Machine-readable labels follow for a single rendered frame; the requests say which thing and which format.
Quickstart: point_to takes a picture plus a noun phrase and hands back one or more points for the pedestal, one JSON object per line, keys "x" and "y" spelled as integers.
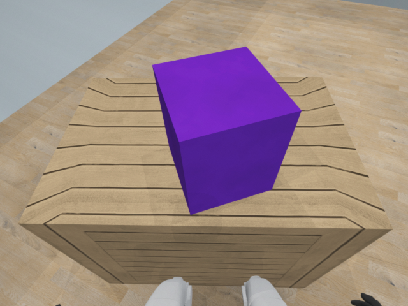
{"x": 111, "y": 199}

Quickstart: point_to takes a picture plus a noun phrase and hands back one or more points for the robot right hand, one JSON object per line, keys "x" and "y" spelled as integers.
{"x": 369, "y": 301}

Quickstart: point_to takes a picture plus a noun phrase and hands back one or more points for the robot right thigh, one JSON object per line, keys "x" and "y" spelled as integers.
{"x": 260, "y": 292}

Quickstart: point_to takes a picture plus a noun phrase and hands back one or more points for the carton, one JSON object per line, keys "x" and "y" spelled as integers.
{"x": 228, "y": 124}

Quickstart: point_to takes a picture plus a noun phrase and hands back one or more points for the robot thigh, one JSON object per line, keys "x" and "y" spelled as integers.
{"x": 171, "y": 292}
{"x": 260, "y": 292}

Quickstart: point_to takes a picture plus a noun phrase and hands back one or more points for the robot left thigh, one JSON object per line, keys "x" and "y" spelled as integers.
{"x": 171, "y": 292}

